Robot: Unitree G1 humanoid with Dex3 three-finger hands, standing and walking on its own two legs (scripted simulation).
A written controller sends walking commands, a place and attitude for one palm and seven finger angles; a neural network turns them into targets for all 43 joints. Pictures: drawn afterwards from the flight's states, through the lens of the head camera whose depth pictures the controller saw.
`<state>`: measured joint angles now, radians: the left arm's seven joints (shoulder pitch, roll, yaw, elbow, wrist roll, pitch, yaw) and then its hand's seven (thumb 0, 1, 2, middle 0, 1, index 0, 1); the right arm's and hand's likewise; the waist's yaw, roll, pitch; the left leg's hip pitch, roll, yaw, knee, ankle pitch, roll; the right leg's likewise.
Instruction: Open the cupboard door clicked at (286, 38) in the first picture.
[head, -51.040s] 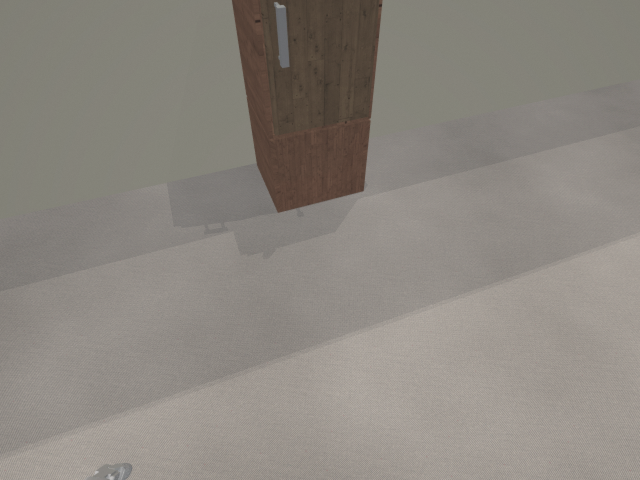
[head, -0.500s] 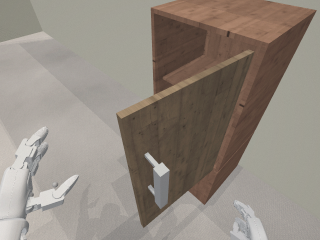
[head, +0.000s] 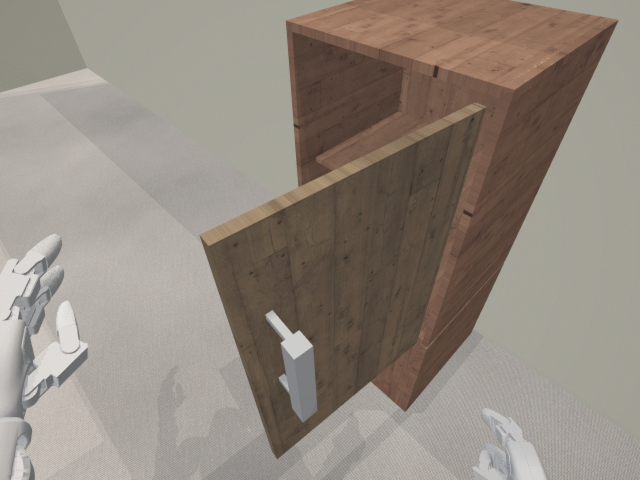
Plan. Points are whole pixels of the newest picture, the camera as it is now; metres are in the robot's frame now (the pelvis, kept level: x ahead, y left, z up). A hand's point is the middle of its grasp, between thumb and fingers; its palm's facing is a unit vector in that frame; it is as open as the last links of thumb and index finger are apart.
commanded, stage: draw the hand back to the body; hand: left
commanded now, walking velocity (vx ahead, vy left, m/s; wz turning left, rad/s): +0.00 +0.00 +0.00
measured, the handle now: (290, 367) +0.25 +0.07 +0.02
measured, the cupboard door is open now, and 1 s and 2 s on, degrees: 84 84 84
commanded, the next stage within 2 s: step back with the hand held close in 0.06 s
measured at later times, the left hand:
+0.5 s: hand (95, 348) +0.19 +0.24 +0.15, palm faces +0.31 -0.82 -0.49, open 7.4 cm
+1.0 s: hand out of the picture +0.08 +0.31 +0.16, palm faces +0.44 -0.76 -0.48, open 7.4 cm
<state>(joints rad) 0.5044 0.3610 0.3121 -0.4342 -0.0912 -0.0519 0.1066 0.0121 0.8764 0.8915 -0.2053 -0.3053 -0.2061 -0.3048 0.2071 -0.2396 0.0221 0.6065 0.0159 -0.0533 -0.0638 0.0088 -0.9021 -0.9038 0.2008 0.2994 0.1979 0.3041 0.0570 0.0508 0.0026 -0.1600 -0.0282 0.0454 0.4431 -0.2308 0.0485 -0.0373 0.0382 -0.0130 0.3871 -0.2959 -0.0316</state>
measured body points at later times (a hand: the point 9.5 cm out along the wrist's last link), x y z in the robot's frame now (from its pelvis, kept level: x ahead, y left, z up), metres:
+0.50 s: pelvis -0.02 +0.00 +0.00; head -0.01 -0.01 +0.45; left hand +0.17 +0.29 +0.17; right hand +0.15 -0.26 -0.08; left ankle +0.01 +0.09 -0.74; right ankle -0.05 -0.10 -0.74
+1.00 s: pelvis -0.11 +0.04 -0.01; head -0.08 +0.04 +0.44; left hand +0.06 +0.34 +0.18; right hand +0.06 -0.19 -0.10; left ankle +0.01 +0.09 -0.74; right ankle -0.12 -0.09 -0.74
